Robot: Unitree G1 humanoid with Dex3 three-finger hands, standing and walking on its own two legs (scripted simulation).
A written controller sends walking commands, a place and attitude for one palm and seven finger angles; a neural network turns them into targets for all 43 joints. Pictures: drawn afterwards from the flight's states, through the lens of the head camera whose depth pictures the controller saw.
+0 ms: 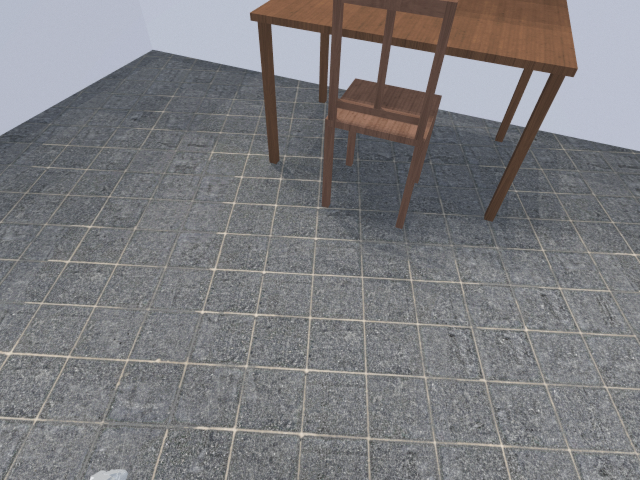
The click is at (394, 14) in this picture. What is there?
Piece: chair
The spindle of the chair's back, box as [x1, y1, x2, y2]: [374, 10, 395, 109]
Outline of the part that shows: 387,10 374,101 374,107 379,109 381,105 395,11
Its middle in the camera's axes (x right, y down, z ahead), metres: +0.21 -0.58 +1.29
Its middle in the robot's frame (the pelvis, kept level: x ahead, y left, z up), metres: +1.36 -0.15 -0.06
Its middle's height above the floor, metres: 0.71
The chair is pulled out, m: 0.00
